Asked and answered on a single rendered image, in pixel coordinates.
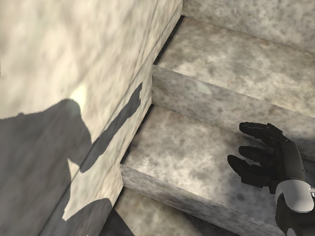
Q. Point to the stairs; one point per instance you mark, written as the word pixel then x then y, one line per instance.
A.
pixel 225 62

